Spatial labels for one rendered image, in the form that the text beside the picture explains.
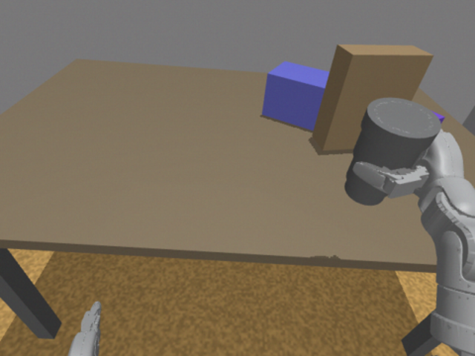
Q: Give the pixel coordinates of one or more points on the right robot arm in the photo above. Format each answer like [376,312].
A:
[448,215]

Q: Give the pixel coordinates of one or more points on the left robot hand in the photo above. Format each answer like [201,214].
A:
[86,342]

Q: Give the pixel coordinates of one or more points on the table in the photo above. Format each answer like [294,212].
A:
[179,162]

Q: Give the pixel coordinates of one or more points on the right robot hand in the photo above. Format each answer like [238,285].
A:
[442,159]

